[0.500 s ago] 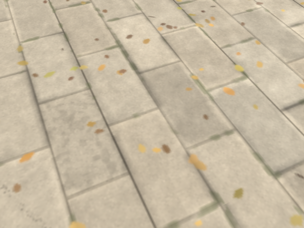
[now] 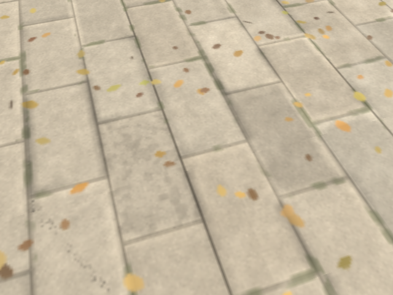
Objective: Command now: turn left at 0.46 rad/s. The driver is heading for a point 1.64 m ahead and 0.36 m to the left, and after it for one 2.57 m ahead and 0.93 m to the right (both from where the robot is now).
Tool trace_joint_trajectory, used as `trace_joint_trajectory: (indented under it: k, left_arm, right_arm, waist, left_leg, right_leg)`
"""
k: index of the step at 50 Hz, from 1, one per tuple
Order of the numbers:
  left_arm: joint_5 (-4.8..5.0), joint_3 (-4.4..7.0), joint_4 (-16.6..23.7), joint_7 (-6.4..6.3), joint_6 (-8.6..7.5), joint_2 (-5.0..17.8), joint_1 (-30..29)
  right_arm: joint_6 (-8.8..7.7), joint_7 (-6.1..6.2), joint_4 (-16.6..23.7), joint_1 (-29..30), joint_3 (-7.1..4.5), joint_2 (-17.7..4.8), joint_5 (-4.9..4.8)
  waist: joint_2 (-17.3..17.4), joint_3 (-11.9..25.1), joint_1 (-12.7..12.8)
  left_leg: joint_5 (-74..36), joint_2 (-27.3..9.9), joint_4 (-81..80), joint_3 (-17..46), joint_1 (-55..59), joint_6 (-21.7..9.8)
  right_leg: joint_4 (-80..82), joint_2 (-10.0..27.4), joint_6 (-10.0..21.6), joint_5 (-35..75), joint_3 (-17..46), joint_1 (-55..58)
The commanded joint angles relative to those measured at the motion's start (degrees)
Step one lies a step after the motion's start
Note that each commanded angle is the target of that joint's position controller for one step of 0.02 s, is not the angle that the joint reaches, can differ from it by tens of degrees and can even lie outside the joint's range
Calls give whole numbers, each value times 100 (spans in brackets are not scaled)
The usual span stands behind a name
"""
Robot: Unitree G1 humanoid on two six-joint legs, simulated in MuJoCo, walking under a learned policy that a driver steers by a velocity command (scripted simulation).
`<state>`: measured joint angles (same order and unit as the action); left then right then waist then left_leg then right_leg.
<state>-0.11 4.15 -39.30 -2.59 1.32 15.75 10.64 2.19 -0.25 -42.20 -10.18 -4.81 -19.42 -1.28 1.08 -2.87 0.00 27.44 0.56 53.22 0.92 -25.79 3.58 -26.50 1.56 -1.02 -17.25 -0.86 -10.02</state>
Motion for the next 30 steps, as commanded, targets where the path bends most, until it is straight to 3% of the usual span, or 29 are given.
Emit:
trace_joint_trajectory:
  k: [1,3,5,6,7,8,9,11,12,14,19,25,28,30]
  left_arm:
    - [31,296,348,-16,-36,1055,-356]
    - [92,313,288,0,-6,1125,-282]
    - [191,282,215,25,-48,1059,-258]
    - [106,231,72,72,-99,865,141]
    - [-263,71,329,112,-124,446,146]
    - [-131,123,474,59,-146,678,-472]
    - [24,180,472,25,-113,863,-611]
    - [-5,236,300,-61,-52,931,-507]
    - [-26,255,277,-75,-36,947,-435]
    - [-3,238,218,-32,-54,826,-285]
    - [1,170,232,-1,-103,666,-475]
    - [55,168,237,106,-242,711,-553]
    - [89,182,221,179,-327,740,-447]
    - [91,205,125,222,-373,731,-171]
  right_arm:
    - [-23,-103,625,307,0,-214,-21]
    - [-3,-176,703,213,-53,-354,-39]
    - [22,-157,604,-241,-141,-460,11]
    - [18,-77,622,-432,-244,-748,31]
    - [-2,31,819,-517,-397,-1591,75]
    - [-134,-60,880,-742,-296,-1355,299]
    - [-248,-98,872,-537,-248,-1211,306]
    - [-282,-21,879,-44,-170,-913,95]
    - [-250,31,910,126,-133,-871,57]
    - [-206,108,972,178,-93,-789,100]
    - [-143,206,992,42,-125,-826,85]
    - [-47,163,1062,115,-186,-905,93]
    - [2,137,1099,194,-196,-895,43]
    - [43,151,1132,347,-188,-858,-30]
  waist:
    - [-1117,433,103]
    - [-1124,565,94]
    - [-875,663,-141]
    - [-91,756,-141]
    - [1847,821,39]
    - [1242,1310,-481]
    - [704,963,-382]
    - [312,604,-152]
    - [390,557,-45]
    - [559,664,29]
    - [595,625,-98]
    - [743,557,-179]
    - [789,660,-140]
    - [744,725,64]
  left_leg:
    - [-321,-225,-546,-198,-9,52]
    - [-653,-124,-1248,-395,396,-67]
    - [-1620,129,-2378,-552,1311,-338]
    - [-2902,-112,-2868,95,2117,-582]
    - [-5528,-1863,-2943,2563,2983,-1527]
    - [-5173,-2325,-3219,3310,2598,-2438]
    - [-4485,-2070,-3318,2851,2383,-2330]
    - [-3238,-1532,-3367,2258,2060,-1764]
    - [-3093,-1333,-3429,2063,1784,-1653]
    - [-2979,-1121,-3504,1910,1665,-1622]
    - [-2103,-984,-3531,2169,1765,-1643]
    - [-1744,-882,-3425,2775,1460,-1666]
    - [-2293,-834,-3235,3100,1608,-1605]
    - [-2484,-649,-2995,3125,1534,-1415]
  right_leg:
    - [441,1354,1181,3493,607,426]
    - [221,1416,1103,3256,517,474]
    - [-416,1262,771,2541,212,68]
    - [-1360,915,334,1480,-242,-584]
    - [-3238,77,-341,-2072,-562,-2317]
    - [-4165,-231,-338,-2535,454,-2567]
    - [-4496,-98,-262,-2138,595,-2705]
    - [-4153,101,-202,-1204,659,-2721]
    - [-4006,85,-234,-870,659,-2465]
    - [-3892,-73,-308,-445,595,-2201]
    - [-2581,-197,-453,-213,680,-2114]
    - [-1529,-364,-383,-399,744,-1470]
    - [-899,-442,-269,-388,743,-1115]
    - [100,-445,-142,208,650,-539]
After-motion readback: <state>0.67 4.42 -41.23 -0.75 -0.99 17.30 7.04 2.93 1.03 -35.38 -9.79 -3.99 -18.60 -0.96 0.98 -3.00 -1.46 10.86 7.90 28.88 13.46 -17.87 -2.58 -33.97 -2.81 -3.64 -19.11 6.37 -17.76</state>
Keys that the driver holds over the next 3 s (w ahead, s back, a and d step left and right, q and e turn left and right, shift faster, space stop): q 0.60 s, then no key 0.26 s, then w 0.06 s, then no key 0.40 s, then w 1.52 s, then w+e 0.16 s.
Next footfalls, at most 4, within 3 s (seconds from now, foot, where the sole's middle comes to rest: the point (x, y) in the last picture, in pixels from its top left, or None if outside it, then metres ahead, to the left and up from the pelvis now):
0.12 left None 0.04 0.13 -0.77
0.64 right None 0.09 -0.08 -0.77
0.98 left None -0.04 0.15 -0.77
2.08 left None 0.38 0.31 -0.77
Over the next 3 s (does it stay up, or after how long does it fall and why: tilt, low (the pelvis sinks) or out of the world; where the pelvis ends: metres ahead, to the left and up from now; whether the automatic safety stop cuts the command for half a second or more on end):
stays up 0.74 0.32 0.01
